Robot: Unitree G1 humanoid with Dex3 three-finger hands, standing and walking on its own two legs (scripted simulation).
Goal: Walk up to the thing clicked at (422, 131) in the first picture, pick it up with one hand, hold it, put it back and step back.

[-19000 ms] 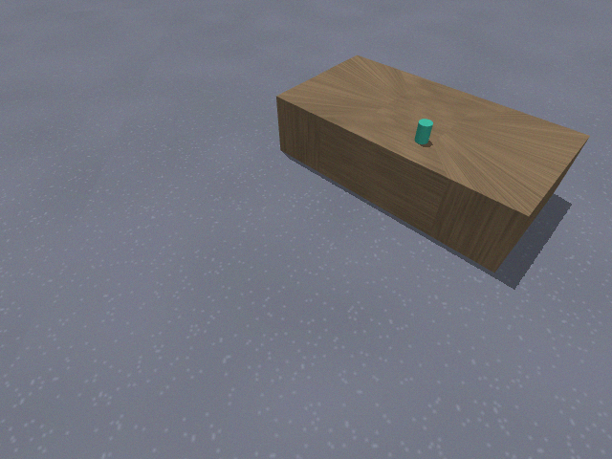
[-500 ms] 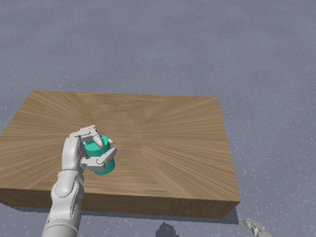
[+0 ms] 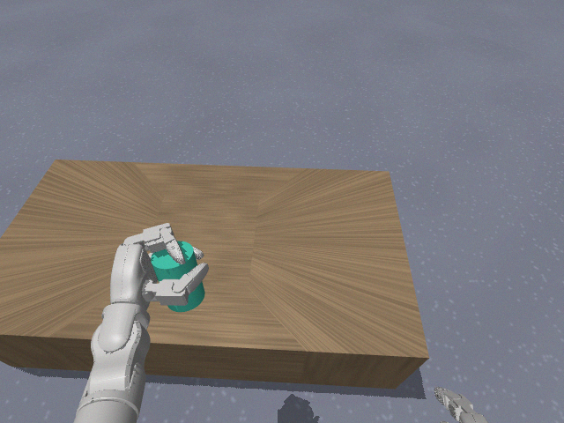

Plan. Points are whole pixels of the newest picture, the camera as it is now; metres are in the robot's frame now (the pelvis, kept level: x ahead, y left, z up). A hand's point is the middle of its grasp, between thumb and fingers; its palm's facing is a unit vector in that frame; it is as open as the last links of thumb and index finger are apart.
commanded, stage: hold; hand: left
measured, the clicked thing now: (179, 276) +0.33 +0.17 +0.02
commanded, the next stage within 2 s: crouch in 0.48 s
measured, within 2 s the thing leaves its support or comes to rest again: neither
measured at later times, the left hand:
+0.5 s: hand (181, 268) +0.33 +0.16 +0.05, palm faces +0.04 -1.00 +0.00, open 5.4 cm
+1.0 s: hand (199, 273) +0.37 +0.16 -0.05, palm faces +0.01 -1.00 +0.01, open 5.4 cm
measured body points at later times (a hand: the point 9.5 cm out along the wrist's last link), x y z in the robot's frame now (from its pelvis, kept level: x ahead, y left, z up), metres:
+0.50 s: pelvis -0.01 +0.00 +0.00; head +0.03 +0.00 +0.45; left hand +0.32 +0.22 +0.05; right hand +0.12 -0.25 -0.11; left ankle +0.00 +0.11 -0.71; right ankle +0.03 -0.13 -0.71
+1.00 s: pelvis -0.03 +0.00 -0.06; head +0.08 +0.02 +0.38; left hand +0.37 +0.22 -0.04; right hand +0.09 -0.27 -0.16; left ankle +0.00 +0.11 -0.71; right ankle +0.03 -0.13 -0.71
